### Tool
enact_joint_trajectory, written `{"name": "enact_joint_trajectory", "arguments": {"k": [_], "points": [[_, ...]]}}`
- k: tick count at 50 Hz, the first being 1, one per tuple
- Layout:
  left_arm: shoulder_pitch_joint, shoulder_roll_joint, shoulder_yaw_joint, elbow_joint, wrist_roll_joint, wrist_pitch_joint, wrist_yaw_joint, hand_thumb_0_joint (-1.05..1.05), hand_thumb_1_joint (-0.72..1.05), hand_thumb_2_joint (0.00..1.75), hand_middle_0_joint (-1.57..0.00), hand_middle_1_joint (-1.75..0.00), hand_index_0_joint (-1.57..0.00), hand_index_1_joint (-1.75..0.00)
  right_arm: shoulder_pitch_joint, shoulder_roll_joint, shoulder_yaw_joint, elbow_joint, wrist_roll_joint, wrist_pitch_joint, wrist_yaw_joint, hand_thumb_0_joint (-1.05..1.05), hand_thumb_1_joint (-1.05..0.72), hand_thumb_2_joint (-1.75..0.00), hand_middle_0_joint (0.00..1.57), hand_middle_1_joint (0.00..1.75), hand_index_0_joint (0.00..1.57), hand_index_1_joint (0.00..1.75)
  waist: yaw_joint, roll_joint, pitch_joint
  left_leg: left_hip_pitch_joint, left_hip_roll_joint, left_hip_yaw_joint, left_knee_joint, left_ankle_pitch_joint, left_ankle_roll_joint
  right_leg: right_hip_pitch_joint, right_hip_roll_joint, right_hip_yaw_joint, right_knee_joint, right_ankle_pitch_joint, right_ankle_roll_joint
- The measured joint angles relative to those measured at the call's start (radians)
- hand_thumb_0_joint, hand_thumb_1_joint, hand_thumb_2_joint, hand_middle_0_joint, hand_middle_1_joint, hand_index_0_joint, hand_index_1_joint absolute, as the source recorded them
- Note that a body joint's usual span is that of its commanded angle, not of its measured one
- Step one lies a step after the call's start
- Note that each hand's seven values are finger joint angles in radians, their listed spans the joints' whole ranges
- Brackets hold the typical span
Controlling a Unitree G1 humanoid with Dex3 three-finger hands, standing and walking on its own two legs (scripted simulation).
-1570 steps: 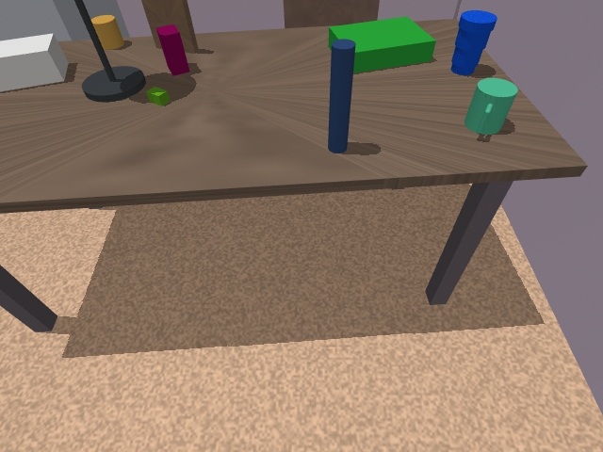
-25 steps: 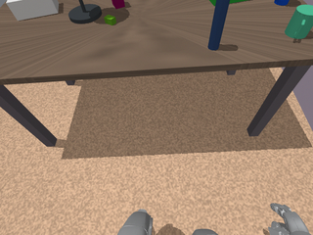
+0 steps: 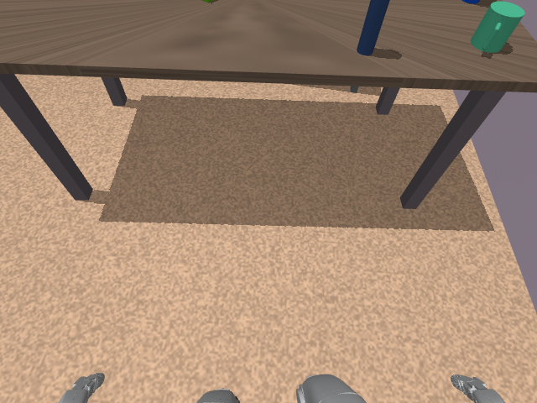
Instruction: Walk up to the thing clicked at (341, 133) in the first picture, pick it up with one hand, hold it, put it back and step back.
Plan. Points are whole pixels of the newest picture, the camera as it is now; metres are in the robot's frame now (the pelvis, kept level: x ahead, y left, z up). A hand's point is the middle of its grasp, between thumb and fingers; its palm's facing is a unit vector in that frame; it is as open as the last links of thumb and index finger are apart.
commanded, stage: step back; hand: right
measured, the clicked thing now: (378, 6) +0.96 -0.26 +0.07
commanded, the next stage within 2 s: stand in 1.36 s
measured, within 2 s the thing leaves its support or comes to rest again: neither
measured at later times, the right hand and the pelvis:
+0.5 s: hand out of the picture -0.10 -0.28 -0.17, palm faces -0.11 +0.92 -0.37, open 7.4 cm; pelvis -0.16 -0.02 -0.01, yaw +4 degrees
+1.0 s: hand out of the picture -0.04 -0.30 -0.16, palm faces -0.10 +0.93 -0.36, open 7.4 cm; pelvis -0.14 -0.04 +0.00, yaw +3 degrees
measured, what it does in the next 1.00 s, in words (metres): walks backwards: right foot, then left foot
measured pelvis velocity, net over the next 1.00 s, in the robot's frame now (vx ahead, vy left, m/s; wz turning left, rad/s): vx -0.14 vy -0.04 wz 0.05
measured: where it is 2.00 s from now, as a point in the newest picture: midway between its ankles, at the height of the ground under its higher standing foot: outside the picture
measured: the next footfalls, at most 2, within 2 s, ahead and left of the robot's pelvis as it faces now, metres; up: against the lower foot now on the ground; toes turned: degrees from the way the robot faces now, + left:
right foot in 0.12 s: -0.06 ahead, -0.14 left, +0.00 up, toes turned -1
left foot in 0.48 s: -0.14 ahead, +0.11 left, +0.00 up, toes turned +2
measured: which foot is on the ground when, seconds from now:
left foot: down 0.00-0.16, up 0.18-0.46, down 0.48-0.82, up 0.84-1.00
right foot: up 0.00-0.10, down 0.12-0.50, up 0.52-0.74, down 0.76-1.00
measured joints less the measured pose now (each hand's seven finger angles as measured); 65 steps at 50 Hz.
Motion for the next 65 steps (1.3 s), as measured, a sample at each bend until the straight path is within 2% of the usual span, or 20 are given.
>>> {"name": "enact_joint_trajectory", "arguments": {"k": [4, 6, 8, 9, 12, 16, 19, 23, 24, 26, 28, 32, 37, 41, 45, 49, 53, 56, 61, 65], "points": [[0.022, 0.000, -0.007, 0.018, 0.006, -0.011, -0.001, 0.01, 0.91, 0.90, -0.21, -0.30, -0.20, -0.30, -0.060, -0.021, -0.005, -0.042, 0.005, 0.002, -0.001, 0.00, -0.90, -0.90, 0.21, 0.30, 0.20, 0.30, 0.017, 0.006, 0.024, -0.060, 0.018, 0.031, 0.032, 0.030, -0.012, 0.127, -0.060, -0.050, -0.290, 0.006, 0.013], [0.032, 0.000, -0.009, 0.034, 0.009, -0.019, -0.005, 0.01, 0.91, 0.90, -0.21, -0.30, -0.20, -0.30, -0.086, -0.034, -0.004, -0.055, 0.010, 0.010, 0.003, 0.00, -0.91, -0.90, 0.21, 0.30, 0.20, 0.30, 0.022, 0.015, 0.027, -0.100, 0.027, 0.046, 0.072, 0.034, -0.024, 0.193, -0.081, -0.080, -0.470, 0.080, 0.004], [0.023, -0.030, -0.012, 0.065, 0.018, -0.024, -0.006, 0.01, 0.91, 0.90, -0.21, -0.30, -0.20, -0.30, -0.109, -0.059, -0.011, -0.047, 0.018, 0.021, 0.002, 0.00, -0.91, -0.90, 0.21, 0.30, 0.20, 0.30, 0.006, 0.088, 0.048, -0.123, 0.063, 0.007, 0.107, 0.043, -0.026, 0.218, -0.041, -0.120, -0.524, 0.133, -0.020], [0.032, -0.040, -0.016, 0.069, 0.023, -0.026, -0.012, 0.01, 0.91, 0.90, -0.21, -0.30, -0.20, -0.30, -0.106, -0.062, -0.014, -0.040, 0.021, 0.026, -0.001, 0.00, -0.91, -0.90, 0.21, 0.30, 0.20, 0.30, -0.002, 0.108, 0.040, -0.139, 0.054, -0.024, 0.126, -0.004, -0.018, 0.210, -0.035, -0.134, -0.520, 0.141, -0.027], [0.070, -0.035, -0.019, 0.065, 0.030, -0.026, -0.019, 0.01, 0.91, 0.90, -0.21, -0.30, -0.20, -0.30, -0.069, -0.041, -0.015, -0.015, 0.025, 0.038, -0.009, 0.00, -0.91, -0.90, 0.20, 0.30, 0.20, 0.30, 0.035, 0.061, -0.009, -0.188, -0.054, -0.072, 0.351, -0.230, -0.019, 0.160, -0.080, -0.098, -0.496, 0.160, -0.041], [0.079, -0.036, -0.012, 0.065, 0.033, -0.028, -0.012, 0.01, 0.90, 0.90, -0.21, -0.30, -0.20, -0.30, -0.010, -0.047, -0.012, 0.006, 0.026, 0.027, -0.006, 0.00, -0.91, -0.90, 0.20, 0.30, 0.20, 0.30, 0.025, 0.058, -0.044, -0.176, -0.117, -0.117, 0.539, -0.229, -0.020, 0.132, -0.112, -0.108, -0.541, 0.219, -0.037], [0.065, -0.032, -0.006, 0.048, 0.043, -0.042, -0.013, 0.01, 0.90, 0.90, -0.21, -0.30, -0.20, -0.30, 0.038, -0.055, -0.014, 0.033, 0.019, 0.018, -0.003, 0.00, -0.91, -0.90, 0.20, 0.30, 0.20, 0.30, 0.018, 0.078, -0.059, -0.094, -0.089, -0.100, 0.463, -0.226, -0.035, 0.103, -0.114, -0.140, -0.539, 0.237, -0.039], [0.037, -0.014, 0.001, 0.029, 0.046, -0.054, -0.021, 0.01, 0.90, 0.90, -0.21, -0.30, -0.20, -0.30, 0.090, -0.047, -0.018, 0.091, 0.005, 0.007, 0.008, 0.00, -0.91, -0.90, 0.20, 0.30, 0.20, 0.30, 0.008, 0.079, -0.074, 0.054, -0.030, -0.033, 0.159, -0.282, -0.029, 0.074, -0.131, -0.198, -0.508, 0.236, -0.040], [0.031, -0.004, 0.003, 0.030, 0.043, -0.053, -0.023, 0.01, 0.90, 0.90, -0.21, -0.30, -0.20, -0.30, 0.094, -0.035, -0.019, 0.107, 0.002, 0.000, 0.011, 0.00, -0.91, -0.90, 0.20, 0.30, 0.20, 0.30, 0.008, 0.058, -0.070, 0.090, -0.036, -0.020, 0.074, -0.204, -0.020, 0.068, -0.147, -0.198, -0.491, 0.232, -0.034], [0.037, 0.014, 0.008, 0.045, 0.035, -0.044, -0.021, 0.01, 0.90, 0.90, -0.21, -0.30, -0.20, -0.30, 0.100, -0.004, -0.021, 0.128, -0.008, -0.016, 0.015, 0.00, -0.91, -0.90, 0.20, 0.30, 0.20, 0.30, 0.023, -0.005, -0.062, 0.130, -0.069, 0.014, 0.015, -0.113, -0.010, 0.057, -0.167, -0.148, -0.437, 0.158, -0.035], [0.065, 0.009, 0.006, 0.079, 0.030, -0.035, -0.023, 0.01, 0.91, 0.90, -0.21, -0.30, -0.20, -0.30, 0.123, 0.003, -0.016, 0.129, -0.012, -0.029, 0.020, 0.00, -0.91, -0.90, 0.20, 0.30, 0.20, 0.30, 0.000, 0.000, -0.102, 0.125, -0.057, 0.004, 0.008, -0.115, 0.010, 0.031, -0.132, -0.129, -0.366, 0.067, -0.030], [0.094, 0.015, 0.006, 0.120, 0.018, -0.039, -0.045, 0.01, 0.91, 0.90, -0.21, -0.30, -0.20, -0.30, 0.131, 0.013, -0.008, 0.136, -0.015, -0.046, 0.021, 0.00, -0.91, -0.90, 0.21, 0.30, 0.20, 0.30, -0.011, -0.006, -0.120, 0.154, -0.031, 0.002, -0.051, -0.075, 0.004, 0.031, -0.112, -0.107, -0.330, 0.101, -0.032], [0.116, 0.010, 0.007, 0.158, 0.021, -0.048, -0.056, 0.01, 0.91, 0.90, -0.21, -0.30, -0.20, -0.30, 0.100, 0.002, -0.017, 0.111, -0.016, -0.051, 0.029, 0.00, -0.90, -0.90, 0.21, 0.30, 0.20, 0.30, -0.013, -0.006, -0.117, 0.150, -0.011, 0.024, -0.036, -0.091, -0.013, 0.094, -0.122, -0.127, -0.465, 0.097, -0.022], [0.109, -0.029, 0.005, 0.177, 0.031, -0.077, -0.045, 0.01, 0.91, 0.90, -0.21, -0.30, -0.20, -0.30, 0.080, -0.032, -0.026, 0.098, -0.001, -0.032, 0.024, 0.00, -0.91, -0.90, 0.21, 0.30, 0.20, 0.30, -0.015, 0.070, -0.095, 0.115, 0.043, -0.005, 0.081, -0.165, -0.012, 0.165, -0.072, -0.175, -0.584, 0.267, -0.032], [0.105, -0.048, -0.004, 0.157, 0.034, -0.101, -0.039, 0.01, 0.91, 0.90, -0.21, -0.30, -0.20, -0.30, 0.074, -0.032, -0.023, 0.107, 0.005, -0.024, 0.015, 0.00, -0.91, -0.90, 0.20, 0.30, 0.20, 0.30, 0.017, 0.067, -0.098, 0.006, -0.014, -0.035, 0.293, -0.285, -0.002, 0.162, -0.087, -0.176, -0.571, 0.232, -0.052], [0.098, -0.058, -0.014, 0.151, 0.025, -0.115, -0.032, 0.01, 0.91, 0.90, -0.21, -0.30, -0.20, -0.30, 0.059, -0.043, -0.022, 0.106, 0.010, -0.037, 0.018, 0.00, -0.91, -0.90, 0.20, 0.30, 0.20, 0.30, 0.026, 0.079, -0.082, -0.058, -0.010, -0.041, 0.302, -0.235, -0.005, 0.184, -0.098, -0.180, -0.609, 0.241, -0.040], [0.085, -0.046, -0.022, 0.148, 0.019, -0.112, -0.026, 0.01, 0.90, 0.90, -0.21, -0.30, -0.20, -0.30, 0.040, -0.039, -0.019, 0.111, 0.010, -0.040, 0.017, 0.00, -0.91, -0.90, 0.20, 0.30, 0.20, 0.30, 0.025, 0.078, -0.070, -0.044, 0.017, -0.013, 0.153, -0.174, -0.016, 0.183, -0.110, -0.183, -0.584, 0.213, -0.028], [0.061, -0.027, -0.026, 0.145, 0.009, -0.097, -0.019, 0.01, 0.90, 0.90, -0.21, -0.30, -0.20, -0.30, 0.022, -0.021, -0.019, 0.125, 0.010, -0.048, 0.010, 0.00, -0.91, -0.90, 0.20, 0.30, 0.20, 0.30, 0.019, 0.049, -0.053, 0.005, 0.004, 0.017, 0.025, 0.000, -0.027, 0.168, -0.137, -0.177, -0.510, 0.163, -0.011], [0.022, -0.011, -0.031, 0.156, -0.005, -0.070, -0.010, 0.01, 0.91, 0.90, -0.21, -0.30, -0.20, -0.30, -0.013, 0.018, 0.002, 0.146, 0.009, -0.042, 0.012, 0.00, -0.91, -0.90, 0.20, 0.30, 0.20, 0.30, 0.021, 0.019, -0.066, 0.008, 0.006, 0.041, 0.043, -0.040, -0.027, 0.168, -0.129, -0.141, -0.495, 0.121, -0.029], [0.002, -0.009, -0.033, 0.179, -0.002, -0.079, -0.012, 0.01, 0.91, 0.90, -0.21, -0.30, -0.20, -0.30, -0.057, 0.031, 0.016, 0.160, 0.015, -0.038, 0.012, 0.00, -0.91, -0.90, 0.21, 0.30, 0.20, 0.30, 0.014, 0.026, -0.073, 0.018, 0.026, 0.045, 0.038, -0.045, -0.035, 0.201, -0.112, -0.139, -0.561, 0.174, -0.003]]}}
